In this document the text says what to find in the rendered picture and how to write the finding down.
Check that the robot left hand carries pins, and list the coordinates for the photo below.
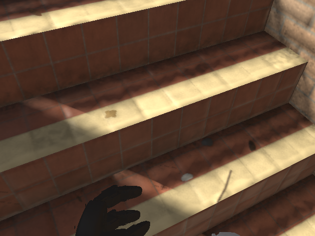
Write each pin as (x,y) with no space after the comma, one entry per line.
(96,221)

